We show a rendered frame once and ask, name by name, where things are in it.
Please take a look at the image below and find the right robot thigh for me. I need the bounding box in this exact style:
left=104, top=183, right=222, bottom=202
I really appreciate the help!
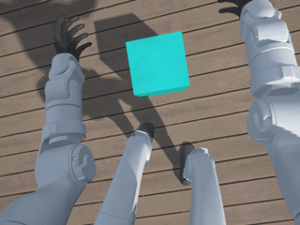
left=185, top=152, right=226, bottom=225

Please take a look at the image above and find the right robot shin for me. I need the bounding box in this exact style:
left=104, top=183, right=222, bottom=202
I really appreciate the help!
left=183, top=147, right=216, bottom=182

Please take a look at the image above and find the left robot forearm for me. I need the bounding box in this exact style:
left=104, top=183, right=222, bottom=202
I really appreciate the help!
left=35, top=52, right=86, bottom=181

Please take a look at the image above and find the carton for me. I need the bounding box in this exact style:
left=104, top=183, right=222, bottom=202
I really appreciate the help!
left=126, top=31, right=190, bottom=98

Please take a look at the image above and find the left robot upper arm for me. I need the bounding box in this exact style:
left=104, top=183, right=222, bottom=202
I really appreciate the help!
left=0, top=143, right=97, bottom=225

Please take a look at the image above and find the robot left hand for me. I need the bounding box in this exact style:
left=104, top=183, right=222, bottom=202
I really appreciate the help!
left=53, top=13, right=92, bottom=62

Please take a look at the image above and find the right robot upper arm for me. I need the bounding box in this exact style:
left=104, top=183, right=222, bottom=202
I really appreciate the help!
left=246, top=95, right=300, bottom=225

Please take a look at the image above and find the robot right hand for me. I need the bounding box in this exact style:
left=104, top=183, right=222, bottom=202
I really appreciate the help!
left=217, top=0, right=252, bottom=19

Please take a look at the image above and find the right robot forearm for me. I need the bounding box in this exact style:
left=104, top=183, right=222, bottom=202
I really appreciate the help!
left=239, top=0, right=300, bottom=98

